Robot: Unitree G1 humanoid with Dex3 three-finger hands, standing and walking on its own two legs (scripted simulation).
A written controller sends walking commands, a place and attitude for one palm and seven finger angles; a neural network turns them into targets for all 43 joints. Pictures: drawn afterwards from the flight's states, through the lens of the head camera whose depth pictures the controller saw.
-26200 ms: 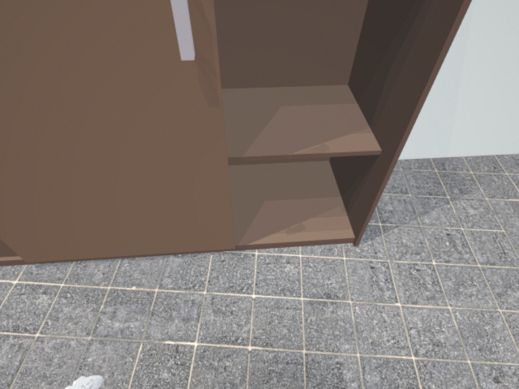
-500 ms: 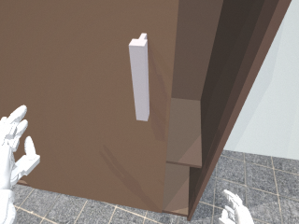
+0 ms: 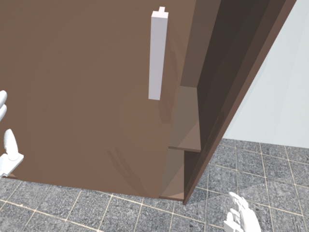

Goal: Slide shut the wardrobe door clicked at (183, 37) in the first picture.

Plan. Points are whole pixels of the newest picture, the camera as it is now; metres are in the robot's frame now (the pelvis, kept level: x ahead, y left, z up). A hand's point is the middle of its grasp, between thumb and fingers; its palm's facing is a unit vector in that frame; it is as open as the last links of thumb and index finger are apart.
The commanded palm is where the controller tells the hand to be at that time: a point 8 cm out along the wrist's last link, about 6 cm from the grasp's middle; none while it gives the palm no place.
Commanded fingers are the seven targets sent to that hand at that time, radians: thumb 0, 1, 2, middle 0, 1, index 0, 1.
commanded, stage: step back with the hand held close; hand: left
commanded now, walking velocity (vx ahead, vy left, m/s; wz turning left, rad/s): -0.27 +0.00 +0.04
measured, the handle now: (157, 56) +0.42 +0.05 +0.26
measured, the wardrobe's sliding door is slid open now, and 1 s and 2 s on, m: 0.15 0.15 0.15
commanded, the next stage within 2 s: stop stepping back and stand still in 0.86 s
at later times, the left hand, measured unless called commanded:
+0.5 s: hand out of the picture +0.13 +0.28 +0.18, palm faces +0.53 -0.74 -0.41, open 7.4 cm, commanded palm +0.07 +0.31 +0.19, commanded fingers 0.00 0.90 0.90 -0.20 -0.30 -0.20 -0.30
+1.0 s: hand out of the picture +0.04 +0.27 +0.18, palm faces +0.57 -0.75 -0.35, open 7.4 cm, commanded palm -0.02 +0.31 +0.19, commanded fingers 0.00 0.90 0.90 -0.20 -0.30 -0.20 -0.30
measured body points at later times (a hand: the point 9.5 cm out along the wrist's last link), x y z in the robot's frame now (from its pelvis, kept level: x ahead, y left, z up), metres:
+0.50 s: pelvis -0.06 +0.01 -0.02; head -0.05 +0.03 +0.43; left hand +0.10 +0.32 +0.20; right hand +0.11 -0.23 -0.09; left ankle +0.04 +0.12 -0.73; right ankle +0.06 -0.18 -0.73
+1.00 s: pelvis -0.14 +0.00 -0.04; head -0.14 +0.03 +0.41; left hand +0.00 +0.31 +0.19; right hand +0.04 -0.23 -0.11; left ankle -0.04 +0.12 -0.73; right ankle +0.05 -0.18 -0.72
